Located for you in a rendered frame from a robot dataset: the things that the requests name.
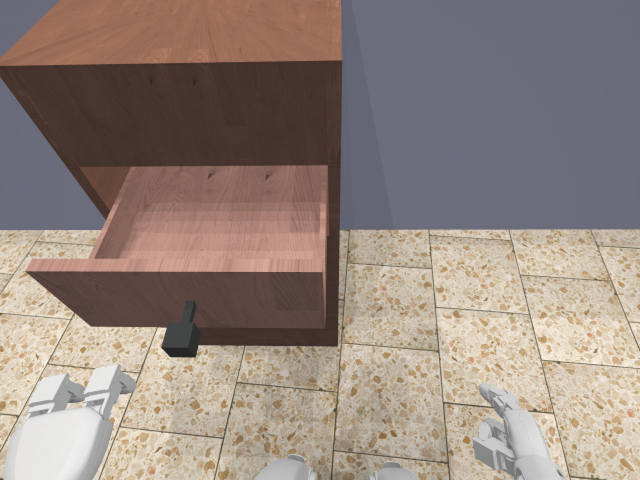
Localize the drawer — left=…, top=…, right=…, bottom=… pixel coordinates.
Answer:
left=25, top=165, right=328, bottom=329

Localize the robot right forearm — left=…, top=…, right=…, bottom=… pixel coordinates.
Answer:
left=513, top=455, right=567, bottom=480

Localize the right robot shin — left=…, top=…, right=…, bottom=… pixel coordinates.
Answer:
left=381, top=461, right=401, bottom=469

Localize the handle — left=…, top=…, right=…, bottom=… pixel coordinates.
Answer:
left=161, top=301, right=201, bottom=358

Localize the left robot hand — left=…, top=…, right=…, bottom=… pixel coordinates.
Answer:
left=3, top=364, right=136, bottom=480

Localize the right robot hand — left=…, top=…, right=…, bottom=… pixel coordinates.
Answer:
left=472, top=383, right=551, bottom=477

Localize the robot left thigh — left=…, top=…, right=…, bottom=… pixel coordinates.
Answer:
left=254, top=458, right=317, bottom=480

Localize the cabinet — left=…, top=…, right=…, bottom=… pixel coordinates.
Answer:
left=0, top=0, right=342, bottom=347

